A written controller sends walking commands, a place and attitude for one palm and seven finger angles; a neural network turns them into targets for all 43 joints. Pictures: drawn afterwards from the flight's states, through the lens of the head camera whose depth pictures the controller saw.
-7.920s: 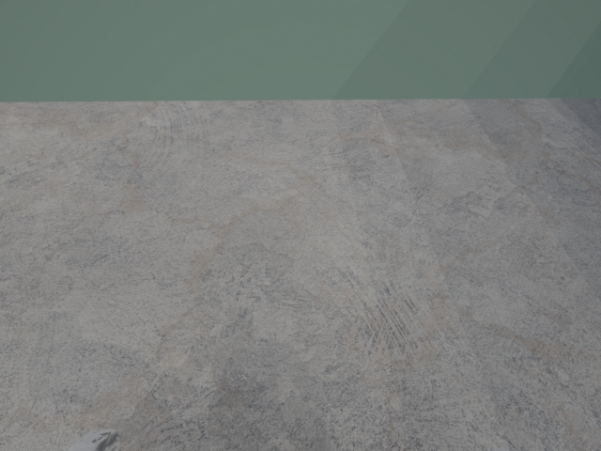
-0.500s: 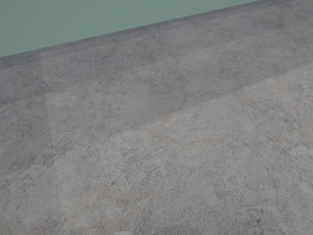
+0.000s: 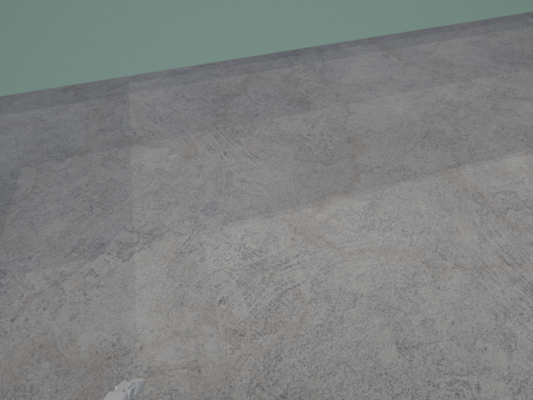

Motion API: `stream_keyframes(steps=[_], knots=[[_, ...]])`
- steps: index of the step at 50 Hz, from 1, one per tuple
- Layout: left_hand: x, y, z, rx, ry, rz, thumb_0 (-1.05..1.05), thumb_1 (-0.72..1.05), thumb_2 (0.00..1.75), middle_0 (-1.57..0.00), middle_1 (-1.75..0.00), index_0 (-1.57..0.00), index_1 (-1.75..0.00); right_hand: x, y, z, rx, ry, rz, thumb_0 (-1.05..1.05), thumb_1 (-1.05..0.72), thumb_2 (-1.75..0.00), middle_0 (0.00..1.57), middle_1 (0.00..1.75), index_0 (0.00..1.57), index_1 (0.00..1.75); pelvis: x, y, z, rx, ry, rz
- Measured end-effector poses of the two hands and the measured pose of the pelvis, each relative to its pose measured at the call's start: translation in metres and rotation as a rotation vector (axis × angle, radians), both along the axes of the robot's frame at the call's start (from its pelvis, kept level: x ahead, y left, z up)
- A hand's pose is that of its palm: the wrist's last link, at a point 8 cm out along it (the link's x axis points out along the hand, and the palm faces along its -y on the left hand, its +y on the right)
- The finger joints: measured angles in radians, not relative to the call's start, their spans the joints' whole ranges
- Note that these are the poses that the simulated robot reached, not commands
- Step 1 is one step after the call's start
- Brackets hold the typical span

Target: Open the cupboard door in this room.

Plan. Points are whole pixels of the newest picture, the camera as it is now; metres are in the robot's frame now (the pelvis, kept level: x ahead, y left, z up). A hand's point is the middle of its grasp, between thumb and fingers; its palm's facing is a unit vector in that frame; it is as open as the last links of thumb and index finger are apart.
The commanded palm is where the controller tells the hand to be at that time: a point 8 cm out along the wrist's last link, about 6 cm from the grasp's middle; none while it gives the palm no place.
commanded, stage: turn or walk to find it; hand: left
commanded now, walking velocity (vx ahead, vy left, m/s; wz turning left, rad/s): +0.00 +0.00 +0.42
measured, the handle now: out of the picture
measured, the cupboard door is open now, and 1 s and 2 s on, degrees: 0 0 0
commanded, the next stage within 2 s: none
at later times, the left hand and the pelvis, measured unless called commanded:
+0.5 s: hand out of the picture -0.07 +0.20 -0.17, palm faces +0.29 -0.93 -0.24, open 7.4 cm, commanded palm none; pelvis -0.04 +0.00 +0.00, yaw +15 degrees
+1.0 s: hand out of the picture -0.03 +0.23 -0.15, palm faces +0.41 -0.87 -0.26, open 7.4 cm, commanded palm none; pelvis -0.06 +0.00 +0.00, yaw +25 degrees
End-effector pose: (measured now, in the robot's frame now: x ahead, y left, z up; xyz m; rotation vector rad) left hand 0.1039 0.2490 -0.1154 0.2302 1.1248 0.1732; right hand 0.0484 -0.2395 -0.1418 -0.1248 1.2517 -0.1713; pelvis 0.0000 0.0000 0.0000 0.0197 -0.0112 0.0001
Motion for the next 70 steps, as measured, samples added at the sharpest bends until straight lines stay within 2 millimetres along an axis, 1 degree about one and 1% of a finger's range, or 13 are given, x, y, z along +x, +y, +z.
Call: stream_keyframes(steps=[5, 11, 16, 21, 29, 33, 40, 48, 52, 57, 62, 66, 70], knots=[[-0.019, -0.022, 0.009, 0.016, -0.047, 0.031, 0.0, 0.91, 0.9, -0.2, -0.3, -0.2, -0.3, -0.013, -0.022, -0.012, 0.018, 0.049, 0.025, 0.0, -0.91, -0.9, 0.2, 0.3, 0.2, 0.3, -0.01, -0.018, -0.002, 0.006, -0.012, 0.06], [-0.064, -0.034, 0.012, 0.007, 0.01, 0.111, 0.0, 0.91, 0.9, -0.2, -0.3, -0.2, -0.3, -0.017, -0.04, -0.005, 0.008, 0.086, 0.074, 0.0, -0.91, -0.9, 0.2, 0.3, 0.2, 0.3, -0.017, -0.028, 0.007, 0.02, -0.02, 0.118], [-0.105, -0.035, 0.004, -0.015, 0.069, 0.184, 0.0, 0.91, 0.9, -0.2, -0.3, -0.2, -0.3, -0.014, -0.041, 0.0, -0.017, 0.122, 0.132, 0.0, -0.91, -0.9, 0.19, 0.3, 0.2, 0.3, -0.023, -0.027, 0.008, 0.019, -0.014, 0.168], [-0.151, -0.025, -0.008, -0.042, 0.135, 0.265, 0.0, 0.91, 0.9, -0.2, -0.3, -0.2, -0.3, 0.005, -0.025, 0.005, -0.044, 0.114, 0.214, 0.01, -0.91, -0.9, 0.19, 0.3, 0.2, 0.3, -0.032, -0.017, 0.006, 0.008, -0.005, 0.216], [-0.223, 0.014, -0.04, -0.079, 0.24, 0.385, 0.0, 0.91, 0.9, -0.2, -0.3, -0.2, -0.3, 0.051, 0.034, 0.016, -0.083, -0.05, 0.352, 0.0, -0.91, -0.9, 0.19, 0.3, 0.2, 0.3, -0.052, 0.015, -0.009, -0.018, -0.002, 0.277], [-0.23, 0.028, -0.033, -0.081, 0.239, 0.413, 0.0, 0.91, 0.9, -0.2, -0.3, -0.2, -0.3, 0.055, 0.057, 0.027, -0.078, -0.079, 0.389, 0.0, -0.91, -0.9, 0.2, 0.3, 0.2, 0.3, -0.056, 0.023, 0.0, -0.033, -0.003, 0.304], [-0.209, 0.039, -0.018, -0.06, 0.132, 0.428, 0.0, 0.91, 0.9, -0.2, -0.3, -0.2, -0.3, 0.051, 0.072, 0.028, -0.046, -0.072, 0.423, 0.0, -0.9, -0.9, 0.2, 0.3, 0.2, 0.3, -0.06, 0.025, 0.008, -0.037, 0.0, 0.356], [-0.17, 0.025, -0.004, -0.02, 0.013, 0.417, 0.0, 0.91, 0.9, -0.2, -0.3, -0.2, -0.3, 0.033, 0.044, 0.008, -0.022, 0.006, 0.422, 0.0, -0.9, -0.9, 0.2, 0.3, 0.21, 0.3, -0.061, 0.005, 0.003, -0.017, 0.012, 0.421], [-0.165, 0.007, 0.002, 0.014, -0.032, 0.42, 0.0, 0.91, 0.9, -0.2, -0.3, -0.2, -0.3, 0.029, 0.022, -0.009, -0.007, 0.049, 0.423, 0.0, -0.9, -0.9, 0.2, 0.3, 0.2, 0.3, -0.059, -0.011, -0.004, -0.012, 0.012, 0.454], [-0.189, -0.016, 0.009, 0.01, -0.01, 0.478, 0.0, 0.91, 0.9, -0.2, -0.3, -0.2, -0.3, 0.032, 0.007, -0.007, -0.014, 0.091, 0.46, 0.0, -0.91, -0.9, 0.2, 0.3, 0.2, 0.3, -0.06, -0.021, 0.003, 0.008, 0.001, 0.506], [-0.221, -0.032, 0.005, -0.013, 0.045, 0.546, 0.0, 0.91, 0.9, -0.2, -0.3, -0.2, -0.3, 0.039, 0.005, -0.002, -0.031, 0.112, 0.511, 0.0, -0.91, -0.9, 0.19, 0.3, 0.2, 0.3, -0.061, -0.024, 0.006, 0.015, -0.001, 0.558], [-0.252, -0.04, -0.002, -0.041, 0.084, 0.608, 0.0, 0.91, 0.9, -0.2, -0.3, -0.2, -0.3, 0.048, 0.017, 0.001, -0.051, 0.115, 0.573, 0.0, -0.91, -0.9, 0.19, 0.3, 0.2, 0.3, -0.066, -0.021, 0.006, 0.015, 0.001, 0.598], [-0.293, -0.042, -0.015, -0.074, 0.129, 0.678, 0.0, 0.9, 0.9, -0.2, -0.3, -0.2, -0.3, 0.064, 0.046, 0.005, -0.068, 0.072, 0.649, 0.01, -0.91, -0.9, 0.19, 0.3, 0.2, 0.3, -0.077, -0.012, 0.002, 0.002, 0.0, 0.637]])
